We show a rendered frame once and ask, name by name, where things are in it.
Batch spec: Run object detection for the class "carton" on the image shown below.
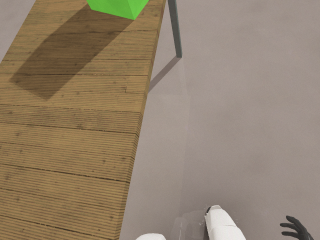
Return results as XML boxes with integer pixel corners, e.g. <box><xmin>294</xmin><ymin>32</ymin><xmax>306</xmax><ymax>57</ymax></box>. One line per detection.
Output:
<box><xmin>86</xmin><ymin>0</ymin><xmax>149</xmax><ymax>20</ymax></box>

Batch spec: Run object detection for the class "robot right hand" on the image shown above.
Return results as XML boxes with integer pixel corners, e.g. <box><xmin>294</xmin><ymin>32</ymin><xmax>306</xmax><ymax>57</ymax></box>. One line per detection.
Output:
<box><xmin>280</xmin><ymin>215</ymin><xmax>314</xmax><ymax>240</ymax></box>

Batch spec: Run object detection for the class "robot right thigh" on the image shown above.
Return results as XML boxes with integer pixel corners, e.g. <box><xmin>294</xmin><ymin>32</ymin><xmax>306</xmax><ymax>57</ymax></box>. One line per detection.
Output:
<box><xmin>204</xmin><ymin>209</ymin><xmax>246</xmax><ymax>240</ymax></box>

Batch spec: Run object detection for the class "right robot shin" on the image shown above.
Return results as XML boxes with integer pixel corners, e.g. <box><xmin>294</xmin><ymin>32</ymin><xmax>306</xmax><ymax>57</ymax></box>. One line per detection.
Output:
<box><xmin>208</xmin><ymin>205</ymin><xmax>222</xmax><ymax>212</ymax></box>

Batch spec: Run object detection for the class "table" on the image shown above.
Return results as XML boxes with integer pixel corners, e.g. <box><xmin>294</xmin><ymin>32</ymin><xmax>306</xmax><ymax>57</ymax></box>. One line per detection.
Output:
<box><xmin>0</xmin><ymin>0</ymin><xmax>183</xmax><ymax>240</ymax></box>

